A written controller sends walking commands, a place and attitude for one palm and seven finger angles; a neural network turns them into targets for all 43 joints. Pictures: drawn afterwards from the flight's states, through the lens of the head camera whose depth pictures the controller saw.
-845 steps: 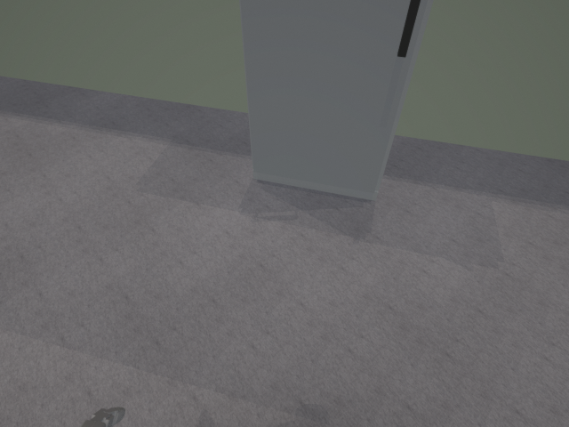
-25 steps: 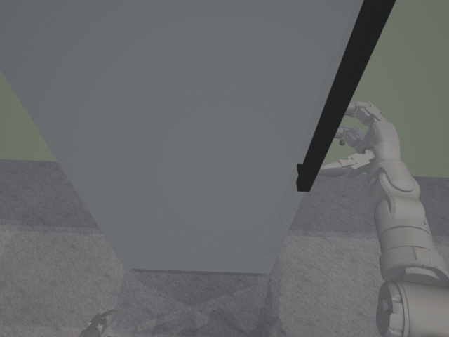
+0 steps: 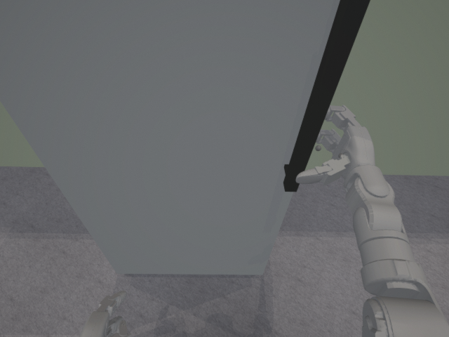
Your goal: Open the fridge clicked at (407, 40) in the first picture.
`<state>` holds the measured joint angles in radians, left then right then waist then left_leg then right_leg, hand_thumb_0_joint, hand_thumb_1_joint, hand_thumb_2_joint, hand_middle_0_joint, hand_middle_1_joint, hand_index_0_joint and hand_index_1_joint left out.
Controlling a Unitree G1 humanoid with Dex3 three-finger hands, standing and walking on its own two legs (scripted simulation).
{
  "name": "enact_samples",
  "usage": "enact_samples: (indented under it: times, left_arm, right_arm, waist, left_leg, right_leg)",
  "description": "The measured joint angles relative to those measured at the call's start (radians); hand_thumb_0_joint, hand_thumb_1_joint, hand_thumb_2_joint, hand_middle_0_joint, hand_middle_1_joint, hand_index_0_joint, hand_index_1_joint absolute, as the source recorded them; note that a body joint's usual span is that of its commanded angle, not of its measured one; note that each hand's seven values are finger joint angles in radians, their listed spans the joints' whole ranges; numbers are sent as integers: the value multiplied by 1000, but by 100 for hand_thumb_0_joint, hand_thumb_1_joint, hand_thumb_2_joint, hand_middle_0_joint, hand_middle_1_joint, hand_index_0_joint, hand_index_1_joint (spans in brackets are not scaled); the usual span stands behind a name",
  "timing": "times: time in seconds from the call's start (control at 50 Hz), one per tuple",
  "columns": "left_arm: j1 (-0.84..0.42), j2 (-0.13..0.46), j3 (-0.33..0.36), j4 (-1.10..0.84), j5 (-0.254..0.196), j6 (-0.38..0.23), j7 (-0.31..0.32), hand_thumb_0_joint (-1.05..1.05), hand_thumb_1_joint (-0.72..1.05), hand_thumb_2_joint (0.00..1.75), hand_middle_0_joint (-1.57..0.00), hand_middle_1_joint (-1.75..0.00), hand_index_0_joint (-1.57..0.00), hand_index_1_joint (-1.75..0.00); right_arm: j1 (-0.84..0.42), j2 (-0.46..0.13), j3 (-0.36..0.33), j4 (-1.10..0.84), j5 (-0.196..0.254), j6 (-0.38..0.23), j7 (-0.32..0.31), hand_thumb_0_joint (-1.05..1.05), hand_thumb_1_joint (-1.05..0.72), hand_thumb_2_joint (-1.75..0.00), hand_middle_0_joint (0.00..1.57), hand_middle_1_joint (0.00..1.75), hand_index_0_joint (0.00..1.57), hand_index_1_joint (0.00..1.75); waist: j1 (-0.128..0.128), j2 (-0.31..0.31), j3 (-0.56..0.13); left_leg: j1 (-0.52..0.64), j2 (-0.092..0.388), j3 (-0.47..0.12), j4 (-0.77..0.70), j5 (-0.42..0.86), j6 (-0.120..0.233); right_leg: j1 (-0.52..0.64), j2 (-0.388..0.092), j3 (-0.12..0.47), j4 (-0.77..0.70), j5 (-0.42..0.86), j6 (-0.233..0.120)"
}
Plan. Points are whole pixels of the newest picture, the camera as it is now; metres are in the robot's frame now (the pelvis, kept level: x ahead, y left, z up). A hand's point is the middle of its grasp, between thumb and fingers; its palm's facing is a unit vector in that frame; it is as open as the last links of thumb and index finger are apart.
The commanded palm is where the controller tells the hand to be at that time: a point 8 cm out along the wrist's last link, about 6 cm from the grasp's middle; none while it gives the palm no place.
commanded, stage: slide the fingers in behind the handle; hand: right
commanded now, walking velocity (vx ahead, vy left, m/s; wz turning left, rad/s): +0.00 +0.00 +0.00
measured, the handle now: (318, 86) +0.46 -0.11 +0.24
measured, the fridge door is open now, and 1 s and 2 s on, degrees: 0 0 0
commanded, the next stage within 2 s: grip the handle and tug to test in 1.14 s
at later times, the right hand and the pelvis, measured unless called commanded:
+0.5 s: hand (302, 148) +0.41 -0.10 +0.15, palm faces -0.09 +1.00 +0.02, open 13.9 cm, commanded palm +0.38 -0.15 +0.15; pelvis +0.00 +0.00 +0.00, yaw +0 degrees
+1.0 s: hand (300, 148) +0.41 -0.09 +0.15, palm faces -0.05 +1.00 +0.01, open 13.9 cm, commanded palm +0.39 -0.14 +0.15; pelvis +0.00 +0.02 +0.00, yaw +0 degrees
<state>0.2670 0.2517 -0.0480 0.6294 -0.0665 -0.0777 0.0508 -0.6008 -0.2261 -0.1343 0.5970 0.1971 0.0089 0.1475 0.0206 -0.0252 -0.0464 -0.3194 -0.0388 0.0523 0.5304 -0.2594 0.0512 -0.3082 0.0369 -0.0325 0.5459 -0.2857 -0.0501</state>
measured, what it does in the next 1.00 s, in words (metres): stands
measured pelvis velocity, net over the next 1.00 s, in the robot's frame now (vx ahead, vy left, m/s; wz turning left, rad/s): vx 0.00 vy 0.02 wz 0.00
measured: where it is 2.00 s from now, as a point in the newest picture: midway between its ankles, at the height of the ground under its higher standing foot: outside the picture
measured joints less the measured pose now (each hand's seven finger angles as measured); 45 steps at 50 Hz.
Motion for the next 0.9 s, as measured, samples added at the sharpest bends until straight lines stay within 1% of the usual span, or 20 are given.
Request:
enact_samples:
  times: [0.06,0.12,0.2,0.26,0.32,0.38,0.5,0.58,0.72,0.84,0.9]
  left_arm:
    - [-2,-6,-2,0,5,2,-7,1,90,90,-20,-30,-20,-30]
    - [-4,-14,-6,1,8,14,-11,1,90,90,-20,-30,-20,-30]
    - [-2,-22,-11,-8,9,33,-9,1,90,90,-20,-30,-20,-30]
    - [5,-22,-8,-12,8,36,-6,1,90,90,-20,-30,-20,-30]
    - [15,-16,-1,-5,7,31,-3,1,90,90,-20,-30,-20,-30]
    - [14,-11,2,11,7,32,-2,1,90,90,-20,-30,-20,-30]
    - [2,-9,2,13,10,44,0,1,90,90,-20,-30,-20,-30]
    - [-6,-14,1,3,13,49,2,1,90,90,-20,-30,-20,-30]
    - [-4,-14,0,-2,10,48,4,1,90,90,-20,-30,-20,-30]
    - [-8,-7,1,5,7,52,7,1,90,90,-20,-30,-20,-30]
    - [-12,-7,0,8,7,50,9,1,90,90,-20,-30,-20,-30]
  right_arm:
    - [8,26,12,-17,-5,-8,-17,-2,50,-30,30,120,30,120]
    - [6,40,12,-10,-16,2,-33,-1,50,-30,30,120,30,120]
    - [18,30,-3,-12,-29,28,-55,-1,50,-30,30,120,31,120]
    - [35,22,-2,-40,-31,26,-63,-2,49,-30,30,120,31,120]
    - [42,27,21,-67,-24,13,-63,-2,49,-30,30,120,30,120]
    - [35,41,38,-73,-17,16,-58,-2,50,-30,30,120,30,120]
    - [24,59,41,-54,-20,53,-76,-1,50,-30,30,120,30,120]
    - [30,57,28,-54,-24,53,-94,-1,50,-30,30,120,31,120]
    - [40,45,27,-63,-29,21,-90,-2,49,-30,30,120,30,120]
    - [29,44,39,-42,-19,37,-79,-1,50,-30,30,120,30,120]
    - [21,48,39,-33,-16,36,-84,-1,50,-30,30,120,30,120]
  waist:
    - [-2,0,-8]
    - [1,2,-11]
    - [6,6,-5]
    - [4,5,4]
    - [-3,1,9]
    - [-7,-1,8]
    - [1,-1,1]
    - [7,4,6]
    - [2,4,8]
    - [-1,-4,9]
    - [0,-5,11]
  left_leg:
    - [2,2,-5,3,-4,-2]
    - [5,2,-8,6,-8,-3]
    - [11,-3,-14,1,-6,-2]
    - [18,-5,-14,-5,-3,0]
    - [25,-4,-9,-8,-3,0]
    - [27,-2,-3,-9,-4,0]
    - [28,-3,-3,-12,-1,3]
    - [31,-8,-8,-17,5,8]
    - [39,-16,-4,-24,10,16]
    - [40,-16,5,-27,13,19]
    - [37,-17,7,-27,14,20]
  right_leg:
    - [5,2,-4,-2,-3,-2]
    - [10,2,-7,-2,-6,-3]
    - [20,-2,-13,-7,-6,-1]
    - [26,-4,-13,-11,-5,0]
    - [28,-3,-8,-11,-5,1]
    - [29,-1,-2,-11,-4,1]
    - [32,-2,-2,-19,2,4]
    - [38,-7,-6,-26,6,8]
    - [43,-15,-3,-26,8,15]
    - [40,-15,7,-26,13,18]
    - [36,-16,9,-26,15,20]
